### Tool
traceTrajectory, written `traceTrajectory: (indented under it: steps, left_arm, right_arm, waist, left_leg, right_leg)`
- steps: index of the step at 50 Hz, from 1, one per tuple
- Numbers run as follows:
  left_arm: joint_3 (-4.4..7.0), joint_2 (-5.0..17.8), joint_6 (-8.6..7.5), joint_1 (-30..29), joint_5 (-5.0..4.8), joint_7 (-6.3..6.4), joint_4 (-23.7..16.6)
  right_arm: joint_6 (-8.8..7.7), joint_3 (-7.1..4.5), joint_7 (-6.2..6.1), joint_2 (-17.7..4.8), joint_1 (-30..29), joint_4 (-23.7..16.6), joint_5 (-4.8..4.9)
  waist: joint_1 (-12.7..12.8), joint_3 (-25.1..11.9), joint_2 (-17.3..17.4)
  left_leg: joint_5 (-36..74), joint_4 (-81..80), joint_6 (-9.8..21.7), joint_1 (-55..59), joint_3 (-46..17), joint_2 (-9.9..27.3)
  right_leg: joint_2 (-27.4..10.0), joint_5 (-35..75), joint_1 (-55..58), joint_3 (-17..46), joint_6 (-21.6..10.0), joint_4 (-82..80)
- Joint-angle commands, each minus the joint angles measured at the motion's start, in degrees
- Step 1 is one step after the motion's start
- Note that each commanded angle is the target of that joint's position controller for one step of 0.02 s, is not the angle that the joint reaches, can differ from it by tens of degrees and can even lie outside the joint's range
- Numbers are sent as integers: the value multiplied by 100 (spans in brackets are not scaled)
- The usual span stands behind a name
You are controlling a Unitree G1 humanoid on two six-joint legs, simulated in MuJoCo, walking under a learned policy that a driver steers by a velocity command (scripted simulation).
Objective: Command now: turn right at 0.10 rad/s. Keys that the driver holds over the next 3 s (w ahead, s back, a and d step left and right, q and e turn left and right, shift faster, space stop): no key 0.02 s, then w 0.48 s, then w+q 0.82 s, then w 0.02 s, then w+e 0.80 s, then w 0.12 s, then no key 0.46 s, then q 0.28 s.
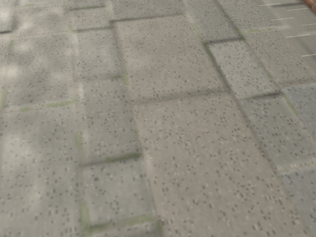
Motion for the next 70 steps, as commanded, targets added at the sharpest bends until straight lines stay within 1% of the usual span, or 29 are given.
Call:
traceTrajectory:
  steps: [1, 2, 3, 5, 9, 12, 13, 14, 15, 18, 24, 31, 33, 35, 36, 37, 38, 40, 46, 52, 57, 59, 61, 62, 63, 64, 65, 67, 70]
  left_arm:
    - [164, 831, -87, 137, 99, 52, -312]
    - [207, 952, -72, 167, 115, 47, -122]
    - [151, 606, -77, 168, 106, -4, -120]
    - [186, 814, -107, 291, 139, -6, -77]
    - [175, 858, -325, 478, -17, 34, 58]
    - [109, 643, -368, -46, -71, 11, -67]
    - [28, 366, -410, -209, -16, 4, -162]
    - [-10, 154, -494, -293, -52, 25, -415]
    - [88, 539, -587, -396, -140, 58, -510]
    - [134, 539, -750, -166, -143, -61, -275]
    - [8, 121, -759, -799, -37, -240, -402]
    - [37, 405, -877, -1405, -105, -388, -653]
    - [141, 639, -910, -968, -93, -354, -551]
    - [369, 1090, -885, 743, -43, -218, -132]
    - [481, 1686, -839, 1375, 104, -173, -35]
    - [380, 1370, -835, 1396, 114, -224, -11]
    - [250, 949, -846, 915, 38, -226, -5]
    - [129, 532, -857, 226, 26, -224, 44]
    - [200, 553, -1061, -174, 117, -186, 359]
    - [271, 895, -946, 157, 72, -95, 577]
    - [355, 1142, -724, 539, -74, -96, 769]
    - [403, 1324, -640, 471, -123, -75, 747]
    - [372, 1298, -563, 347, -165, -48, 690]
    - [229, 944, -607, 524, 15, -40, 581]
    - [-7, 209, -776, 947, 161, -116, 258]
    - [85, 796, -972, 233, -60, -186, 211]
    - [135, 976, -1066, -209, -232, -217, 42]
    - [119, 871, -1106, -145, -19, -140, 163]
    - [113, 733, -875, 319, 12, -184, 425]
  right_arm:
    - [-187, -162, 45, -820, 233, -209, -62]
    - [-275, -114, 99, -609, 442, -192, -129]
    - [-285, -91, 97, -643, 41, -155, -169]
    - [-256, -145, 49, -678, -285, -200, -48]
    - [-450, -201, 98, -647, -217, -316, 134]
    - [-594, -267, 204, -654, 699, 130, 111]
    - [-601, -336, 195, -882, 1238, 283, 76]
    - [-620, -489, 233, -1508, 1704, 371, 45]
    - [-651, -465, 268, -1468, 1779, 340, -19]
    - [-655, -314, 173, -1031, 1167, 179, 1]
    - [-514, -251, 74, -1006, 1293, 246, 25]
    - [-411, -358, -6, -1304, 1524, 395, 153]
    - [-375, -406, -18, -1403, 1397, 378, 148]
    - [-350, -294, -18, -1099, 1328, 270, 34]
    - [-402, -77, -16, -305, 1976, 85, -40]
    - [-480, -105, -5, -490, 2148, 123, 197]
    - [-483, -278, -7, -1038, 1577, 37, 345]
    - [-440, -311, -22, -1012, 1009, -52, 222]
    - [-146, -327, 4, -635, 842, -174, 138]
    - [-263, -217, 233, -489, -240, -560, 114]
    - [-255, -209, 392, -571, -872, -1008, 120]
    - [-219, -314, 401, -778, -602, -1072, 108]
    - [-167, -621, 317, -1283, 920, -734, 136]
    - [-89, -812, 185, -1813, 1757, -556, 170]
    - [-175, -816, 194, -2279, 1393, -687, 176]
    - [-283, -657, 252, -1711, 1497, -840, 129]
    - [-368, -571, 272, -1448, 1318, -770, 74]
    - [-412, -470, 243, -1125, 603, -846, 53]
    - [-482, -359, 181, -891, 343, -876, -42]
  waist:
    - [-52, -698, 504]
    - [-299, -885, -450]
    - [20, -785, -453]
    - [199, -149, -712]
    - [180, 648, -1291]
    - [-335, 350, -794]
    - [-503, 132, -149]
    - [-529, 15, 1444]
    - [-594, 200, 1580]
    - [-232, 452, 685]
    - [-346, 292, 635]
    - [-245, 509, 703]
    - [100, 227, 771]
    - [941, -1060, 564]
    - [734, -2119, -964]
    - [707, -2465, -1681]
    - [659, -1341, -1105]
    - [361, -412, -474]
    - [-37, 112, -270]
    - [357, 399, 17]
    - [509, 518, 2]
    - [245, 142, -232]
    - [-637, -742, -183]
    - [-879, -1298, 621]
    - [-109, -1846, 1811]
    - [-599, -2176, 963]
    - [-581, -1336, 726]
    - [-75, -624, 139]
    - [196, -571, 332]
  left_leg:
    - [1462, -417, 402, 112, -825, 775]
    - [337, -459, 95, 123, -198, 232]
    - [-285, -159, -129, 306, 115, 2]
    - [-1082, 585, -147, -271, 510, -280]
    - [-1225, 1199, 282, -940, 218, 13]
    - [-301, -119, 491, 953, 243, -86]
    - [-499, -548, 607, 1580, -544, 446]
    - [-1655, -1497, 1210, 2110, -2626, 1507]
    - [-2030, -2041, 1766, 2124, -4041, 2235]
    - [-1503, -2017, 1391, 2080, -2678, 1765]
    - [973, -2246, 1118, 1614, -770, 1049]
    - [1216, -2034, 1008, 1328, -899, 1392]
    - [2261, -1451, 864, 1446, -880, 1389]
    - [2393, 821, 492, 465, -482, 811]
    - [-406, 3057, 114, -1421, -118, -26]
    - [-1927, 4152, 79, -2174, -682, -220]
    - [-1514, 4564, 113, -2657, -701, 120]
    - [-646, 4230, 142, -2428, -482, 565]
    - [377, 3433, -17, -2172, -576, 851]
    - [1707, 1516, 23, -2223, -72, 726]
    - [1055, 742, 320, -2369, 316, 550]
    - [444, 706, 546, -1687, 661, 158]
    - [527, 343, 919, 487, 845, -401]
    - [563, 238, 1277, 2267, -504, 376]
    - [-816, -641, 2341, 3735, -3938, 1661]
    - [-1261, -1333, 2284, 3830, -4574, 1874]
    - [-801, -1412, 2006, 3258, -3761, 1737]
    - [621, -1383, 1680, 1740, -2439, 1276]
    - [2018, -1700, 1635, 931, -1554, 1092]
  right_leg:
    - [-489, 2094, 1080, 378, -376, -835]
    - [-543, 1347, 911, 416, -676, -483]
    - [-417, -172, 453, 424, -817, -680]
    - [-659, -2255, -65, 1007, -1039, -1291]
    - [-1419, -2537, -303, 2073, -1517, -1786]
    - [-843, -1576, -1015, 1216, -1116, -1162]
    - [-461, -1074, -1432, 667, -859, -102]
    - [263, -1032, -2390, -259, -455, 1602]
    - [200, -1783, -3175, 61, -431, 2776]
    - [-444, -486, -3692, 92, -695, 3370]
    - [-441, 1007, -2830, -440, -335, 1528]
    - [-172, 1601, -1742, -295, -388, 64]
    - [-34, 1312, -994, -373, -560, -100]
    - [-419, 1046, 1643, -64, -937, 20]
    - [-1992, 21, 3701, 2176, -1579, -157]
    - [-2442, -1497, 3534, 4088, -1934, -1388]
    - [-2242, -1966, 2699, 3319, -1656, -1605]
    - [-1782, -608, 1255, 1734, -1400, -1737]
    - [-1507, 1061, 243, -60, -1498, -2398]
    - [-1440, 1632, 712, -1088, -1404, -2446]
    - [-1681, 2453, 1742, -1431, -1229, -1939]
    - [-1663, 4464, 1949, -1614, -1100, -1118]
    - [-1365, 5290, 1333, -1878, -833, 1039]
    - [-1073, 3098, -190, -1884, -548, 2900]
    - [188, -1802, -2552, -1005, -242, 4678]
    - [64, -1740, -3095, 97, -357, 5089]
    - [-165, -1154, -3471, 53, -490, 4887]
    - [-626, -342, -2855, 23, -508, 3896]
    - [-836, 138, -2167, -121, -332, 3427]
